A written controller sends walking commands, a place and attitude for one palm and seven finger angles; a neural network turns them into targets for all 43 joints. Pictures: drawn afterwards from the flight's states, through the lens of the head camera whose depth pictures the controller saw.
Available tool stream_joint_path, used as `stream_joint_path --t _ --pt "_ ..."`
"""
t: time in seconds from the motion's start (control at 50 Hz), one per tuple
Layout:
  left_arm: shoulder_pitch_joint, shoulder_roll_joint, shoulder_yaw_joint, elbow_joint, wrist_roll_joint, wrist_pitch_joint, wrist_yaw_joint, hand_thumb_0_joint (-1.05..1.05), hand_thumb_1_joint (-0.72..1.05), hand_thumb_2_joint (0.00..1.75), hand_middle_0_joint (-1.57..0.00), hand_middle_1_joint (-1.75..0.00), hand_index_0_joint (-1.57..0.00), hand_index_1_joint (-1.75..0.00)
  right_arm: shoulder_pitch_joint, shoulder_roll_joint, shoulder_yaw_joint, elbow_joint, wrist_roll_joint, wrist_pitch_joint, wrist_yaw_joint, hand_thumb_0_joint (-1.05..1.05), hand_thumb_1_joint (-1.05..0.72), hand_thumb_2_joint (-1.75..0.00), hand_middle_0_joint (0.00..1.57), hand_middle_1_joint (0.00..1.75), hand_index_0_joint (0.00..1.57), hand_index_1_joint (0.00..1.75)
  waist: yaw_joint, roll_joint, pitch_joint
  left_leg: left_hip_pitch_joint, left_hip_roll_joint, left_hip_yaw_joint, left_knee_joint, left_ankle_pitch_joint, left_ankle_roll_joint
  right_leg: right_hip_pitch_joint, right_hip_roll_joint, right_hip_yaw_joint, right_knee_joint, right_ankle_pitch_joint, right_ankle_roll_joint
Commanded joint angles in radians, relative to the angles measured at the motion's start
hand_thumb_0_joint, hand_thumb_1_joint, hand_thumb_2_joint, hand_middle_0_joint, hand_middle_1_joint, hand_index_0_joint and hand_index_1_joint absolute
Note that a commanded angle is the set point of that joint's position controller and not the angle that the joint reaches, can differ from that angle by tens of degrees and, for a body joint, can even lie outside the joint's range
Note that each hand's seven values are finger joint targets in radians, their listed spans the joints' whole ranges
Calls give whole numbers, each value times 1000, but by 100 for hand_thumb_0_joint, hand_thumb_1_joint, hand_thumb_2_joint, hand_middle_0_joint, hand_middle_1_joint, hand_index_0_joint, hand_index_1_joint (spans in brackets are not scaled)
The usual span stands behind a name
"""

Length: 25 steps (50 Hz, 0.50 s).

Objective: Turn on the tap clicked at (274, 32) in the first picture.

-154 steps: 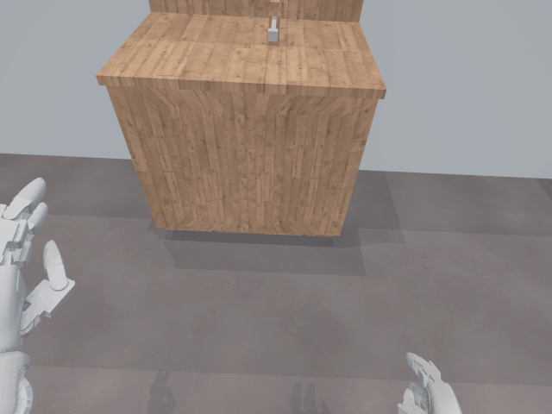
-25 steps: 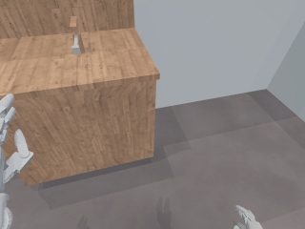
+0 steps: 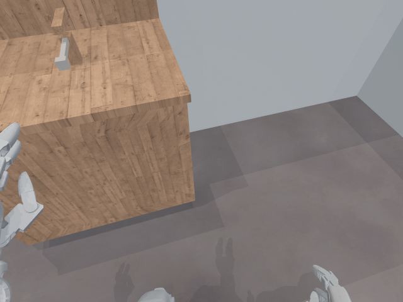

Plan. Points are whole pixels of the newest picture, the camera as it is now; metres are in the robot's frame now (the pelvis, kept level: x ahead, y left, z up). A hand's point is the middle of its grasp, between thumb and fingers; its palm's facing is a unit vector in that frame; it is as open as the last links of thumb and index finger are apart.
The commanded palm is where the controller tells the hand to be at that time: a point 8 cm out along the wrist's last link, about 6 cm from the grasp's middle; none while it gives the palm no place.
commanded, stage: take the last steps up to it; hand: left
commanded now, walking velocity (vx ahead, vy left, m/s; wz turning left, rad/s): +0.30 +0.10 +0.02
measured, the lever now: (62, 63) +0.68 +0.42 +0.10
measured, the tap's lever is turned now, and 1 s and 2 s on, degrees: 0 0 0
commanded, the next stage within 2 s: come to a stop and stand still in 0.80 s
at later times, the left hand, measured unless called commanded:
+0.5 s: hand (79, 138) +0.35 +0.23 +0.17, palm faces +0.43 -0.77 -0.48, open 7.4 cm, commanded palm +0.29 +0.27 +0.17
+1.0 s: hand (98, 93) +0.47 +0.23 +0.17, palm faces +0.38 -0.83 -0.41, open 7.4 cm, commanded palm +0.40 +0.28 +0.17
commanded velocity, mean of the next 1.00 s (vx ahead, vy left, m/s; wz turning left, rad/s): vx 0.18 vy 0.07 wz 0.01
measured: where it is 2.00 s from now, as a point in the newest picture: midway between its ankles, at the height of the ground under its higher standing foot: (205, 297)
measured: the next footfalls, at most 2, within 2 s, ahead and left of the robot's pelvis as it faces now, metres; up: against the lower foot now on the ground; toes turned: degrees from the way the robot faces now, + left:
left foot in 0.14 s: +0.13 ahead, +0.14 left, +0.00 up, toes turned +8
right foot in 0.44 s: +0.20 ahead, -0.11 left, +0.00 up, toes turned -10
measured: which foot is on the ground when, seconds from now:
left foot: up 0.00-0.12, down 0.14-0.46, up 0.48-0.80, down 0.82-1.00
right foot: down 0.00-0.16, up 0.18-0.42, down 0.44-0.82, up 0.84-1.00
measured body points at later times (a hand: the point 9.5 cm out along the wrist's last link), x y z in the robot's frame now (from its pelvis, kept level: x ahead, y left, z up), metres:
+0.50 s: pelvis +0.13 -0.01 -0.02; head +0.15 -0.04 +0.43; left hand +0.32 +0.27 +0.19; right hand +0.28 -0.22 -0.14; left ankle +0.09 +0.13 -0.72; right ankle +0.16 -0.10 -0.74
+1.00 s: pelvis +0.24 +0.00 -0.01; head +0.26 +0.00 +0.44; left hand +0.44 +0.27 +0.19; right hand +0.41 -0.22 -0.10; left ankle +0.26 +0.13 -0.74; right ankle +0.22 -0.10 -0.72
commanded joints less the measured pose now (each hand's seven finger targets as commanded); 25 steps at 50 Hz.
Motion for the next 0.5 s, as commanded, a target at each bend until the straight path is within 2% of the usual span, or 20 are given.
stream_joint_path --t 0.0,0.04,0.08,0.1,0.12,0.14,0.16,0.18,0.2,0.22,0.24,0.28,0.3,0.32,0.38,0.4,0.42,0.44,0.46,0.48 --pt "-88 163 104 -190 -13 -43 41 0 90 90 -20 -30 -20 -30 -90 -56 -14 -178 6 -66 -11 0 -90 -90 20 30 20 30 31 -100 -130 53 -13 36 -151 7 21 129 -269 255 -136 193 -94" --pt "-121 163 92 -201 -13 -37 45 0 90 90 -20 -30 -20 -30 -82 -60 -16 -181 5 -66 -11 0 -90 -90 20 30 20 30 26 -99 -119 128 -27 54 -233 39 23 108 -253 241 -97 163 -79" --pt "-155 170 90 -222 -13 -40 46 0 90 90 -20 -30 -20 -30 -70 -71 -23 -180 7 -64 -15 0 -90 -90 20 30 20 30 10 -35 -132 268 -33 61 -330 76 37 62 -210 197 37 215 -41" --pt "-165 169 82 -228 -14 -43 44 0 90 90 -20 -30 -20 -30 -59 -89 -31 -181 12 -64 -20 0 -90 -90 20 30 20 30 -8 68 -139 396 19 -31 -367 107 74 -55 -165 154 182 216 -3" --pt "-163 167 90 -246 -19 -48 44 0 90 90 -20 -30 -20 -30 -61 -104 -34 -188 15 -64 -18 0 -90 -90 20 30 20 30 -11 218 -185 528 169 -253 -398 247 161 -199 -57 69 390 96 53" --pt "-136 169 97 -208 -23 -57 38 0 90 90 -20 -30 -20 -30 -63 -78 -22 -184 11 -64 -15 0 -90 -90 20 30 20 30 -3 312 -190 577 299 -473 -451 305 254 -355 1 61 566 -309 73" --pt "-137 202 109 -216 -18 -53 34 0 90 90 -20 -30 -20 -30 -76 -72 -14 -177 1 -69 -15 0 -90 -90 20 30 20 30 -6 286 -157 527 349 -560 -487 246 300 -420 -19 111 678 -342 71" --pt "-143 196 109 -238 -16 -51 30 0 90 90 -20 -30 -20 -30 -75 -70 -20 -167 7 -73 -10 0 -90 -90 20 30 20 30 -8 207 -118 493 338 -521 -487 232 307 -467 -48 137 703 -310 72" --pt "-123 215 126 -270 -17 -53 27 0 90 90 -20 -30 -20 -30 -81 -73 -25 -156 13 -78 -10 0 -90 -90 20 30 20 30 6 168 -122 500 318 -448 -463 242 291 -486 -63 134 676 -276 78" --pt "-98 189 113 -288 -15 -50 25 0 90 90 -20 -30 -20 -30 -84 -77 -27 -153 13 -82 -6 0 -90 -90 20 30 20 30 9 166 -116 446 286 -358 -467 237 265 -459 -71 112 641 -233 84" --pt "-64 166 109 -291 -16 -48 24 0 90 90 -20 -30 -20 -30 -79 -76 -27 -150 14 -87 -3 0 -90 -90 20 30 20 30 12 193 -125 402 246 -270 -470 235 238 -406 -69 84 590 -185 85" --pt "-38 153 112 -271 -22 -44 22 0 90 90 -20 -30 -20 -30 -80 -75 -21 -146 12 -97 -1 0 -90 -90 20 30 20 30 13 234 -124 298 204 -157 -485 204 202 -279 -60 32 459 -121 91" --pt "-41 159 116 -263 -20 -41 21 0 90 90 -20 -30 -20 -30 -80 -74 -16 -147 12 -101 -3 0 -90 -90 20 30 20 30 12 235 -125 275 192 -119 -483 187 183 -228 -48 4 394 -104 95" --pt "-47 152 112 -238 -23 -40 21 0 90 90 -20 -30 -20 -30 -79 -75 -14 -144 10 -103 -7 0 -90 -90 20 30 20 30 6 241 -111 255 192 -109 -478 178 174 -191 -37 -17 327 -98 100" --pt "-87 141 105 -152 -16 -28 23 0 90 90 -20 -30 -20 -30 -80 -73 -12 -134 11 -99 -17 0 -90 -90 20 30 20 30 14 166 -130 222 160 -57 -346 86 128 -16 5 -69 105 -19 99" --pt "-109 137 93 -132 -13 -21 21 0 90 90 -20 -30 -20 -30 -92 -70 -10 -137 15 -92 -21 0 -90 -90 20 30 20 30 18 118 -134 161 128 -18 -251 14 103 68 -9 -43 40 4 86" --pt "-141 159 97 -126 -3 -22 23 0 90 90 -20 -30 -20 -30 -86 -57 -11 -134 14 -85 -21 0 -90 -90 20 30 20 30 18 -41 -137 46 62 21 -31 -67 74 146 -125 154 -52 -31 31" --pt "-144 204 128 -109 -1 -18 27 0 90 90 -20 -30 -20 -30 -94 -37 -3 -145 12 -80 -17 0 -90 -90 20 30 20 30 20 -307 -140 -171 -57 43 236 -244 30 237 -348 563 -159 36 -82" --pt "-181 199 131 -111 -19 -21 20 0 90 90 -20 -30 -20 -30 -109 -75 -23 -141 10 -86 -7 0 -90 -90 20 30 20 30 33 -346 -129 -197 -45 -87 398 -246 15 186 -412 677 -222 -10 -101" --pt "-197 202 125 -140 -19 -34 14 0 90 90 -20 -30 -20 -30 -115 -68 -19 -131 9 -85 -1 0 -90 -90 20 30 20 30 21 -264 -99 -219 -16 -136 479 -195 5 156 -426 655 -216 -11 -132"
